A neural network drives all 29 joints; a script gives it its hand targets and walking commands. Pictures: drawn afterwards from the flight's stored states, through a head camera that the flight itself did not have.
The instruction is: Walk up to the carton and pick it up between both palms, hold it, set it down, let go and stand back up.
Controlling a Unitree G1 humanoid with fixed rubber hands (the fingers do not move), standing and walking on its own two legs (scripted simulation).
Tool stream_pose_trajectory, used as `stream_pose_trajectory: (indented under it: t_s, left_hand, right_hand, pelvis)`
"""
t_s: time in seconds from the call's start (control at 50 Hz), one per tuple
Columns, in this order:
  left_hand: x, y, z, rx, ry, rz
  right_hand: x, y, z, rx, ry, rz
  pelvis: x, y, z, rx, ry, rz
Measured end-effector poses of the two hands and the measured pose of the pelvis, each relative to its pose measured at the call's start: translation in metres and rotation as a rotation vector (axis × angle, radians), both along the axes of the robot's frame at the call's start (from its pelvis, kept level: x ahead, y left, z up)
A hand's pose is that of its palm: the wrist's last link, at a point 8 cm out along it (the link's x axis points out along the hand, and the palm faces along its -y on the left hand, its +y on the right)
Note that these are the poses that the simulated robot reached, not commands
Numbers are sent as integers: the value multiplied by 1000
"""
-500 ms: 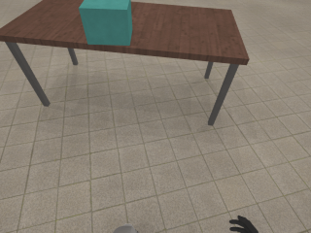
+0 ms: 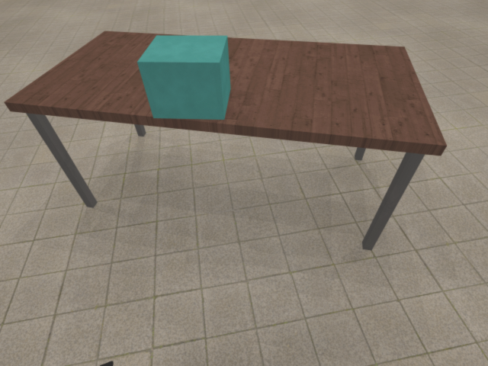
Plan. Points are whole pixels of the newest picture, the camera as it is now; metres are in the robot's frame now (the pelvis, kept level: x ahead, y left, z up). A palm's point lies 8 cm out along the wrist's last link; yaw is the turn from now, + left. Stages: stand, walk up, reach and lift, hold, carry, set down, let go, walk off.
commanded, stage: walk up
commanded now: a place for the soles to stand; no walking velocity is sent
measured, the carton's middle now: (190, 77) +1.01 +0.17 +0.00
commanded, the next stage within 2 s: none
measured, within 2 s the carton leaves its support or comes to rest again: neither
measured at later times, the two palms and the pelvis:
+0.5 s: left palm (39, 365) +0.18 +0.37 -0.11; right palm (318, 274) +0.32 -0.15 -0.08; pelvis +0.19 +0.10 +0.01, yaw +4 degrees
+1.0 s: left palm (58, 246) +0.40 +0.41 -0.07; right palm (300, 240) +0.43 -0.13 -0.12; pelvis +0.37 +0.14 +0.01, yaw +3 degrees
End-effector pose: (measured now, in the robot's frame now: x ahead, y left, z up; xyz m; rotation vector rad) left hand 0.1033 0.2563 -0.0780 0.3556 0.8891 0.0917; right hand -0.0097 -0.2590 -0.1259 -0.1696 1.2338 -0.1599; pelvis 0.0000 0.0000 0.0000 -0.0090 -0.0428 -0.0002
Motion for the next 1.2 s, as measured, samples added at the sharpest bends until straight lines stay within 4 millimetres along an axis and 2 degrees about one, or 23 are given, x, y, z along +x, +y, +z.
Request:
stream_pose_trajectory:
  t_s: [0.06, 0.14, 0.24, 0.32, 0.38, 0.42, 0.46, 0.56, 0.64, 0.74, 0.82, 0.86, 0.9, 1.02, 1.12, 1.2]
  left_hand:
    - [-7, 10, 6, 25, 34, 85]
    - [-28, 25, 10, 41, 148, 170]
    - [-43, 45, 3, 21, 280, 243]
    - [-33, 67, -15, -13, 334, 280]
    - [-10, 89, -35, -35, 359, 282]
    - [13, 100, -44, -53, 363, 272]
    - [44, 107, -42, -68, 340, 250]
    - [134, 118, -21, -93, 198, 177]
    - [191, 124, -8, -87, 143, 127]
    - [253, 122, -1, -64, 114, 80]
    - [301, 120, -1, -24, 55, 65]
    - [314, 122, -1, 0, 29, 73]
    - [317, 128, 0, 15, 31, 113]
    - [297, 155, 6, 44, 154, 199]
    - [294, 188, 0, 34, 234, 240]
    - [312, 219, -20, 0, 255, 252]
  right_hand:
    - [48, 3, 3, 2, -1, 91]
    - [127, 10, 17, 7, -89, 169]
    - [222, 40, 35, 22, -208, 239]
    - [289, 76, 43, 18, -286, 291]
    - [328, 100, 42, -15, -336, 307]
    - [339, 110, 40, -35, -345, 287]
    - [338, 114, 43, -50, -321, 240]
    - [317, 110, 49, -92, -203, 146]
    - [305, 109, 46, -94, -124, 89]
    - [304, 112, 31, -56, -44, 41]
    - [317, 113, 8, -16, 9, 27]
    - [331, 116, -1, -5, 35, 56]
    - [354, 119, -3, -2, 47, 96]
    - [451, 135, 12, 0, -71, 172]
    - [527, 169, 28, 4, -171, 220]
    - [577, 205, 31, -25, -243, 245]
  pelvis:
    - [23, 2, 6, 1, -11, 27]
    - [51, 10, 16, -3, -13, 48]
    - [89, 26, 20, -8, -10, 61]
    - [125, 49, 12, -21, -6, 71]
    - [154, 73, -2, -13, -5, 76]
    - [168, 85, -5, -4, -13, 75]
    - [182, 94, -1, -10, -17, 76]
    - [215, 109, 16, -5, -11, 72]
    - [243, 117, 22, 7, 2, 63]
    - [280, 121, 20, 21, 11, 45]
    - [314, 118, 6, 18, 9, 28]
    - [326, 118, 1, 1, -4, 33]
    - [339, 120, 1, 7, -13, 41]
    - [374, 141, 12, 1, -19, 48]
    - [405, 165, 14, -9, -9, 51]
    - [434, 195, 2, -17, -4, 41]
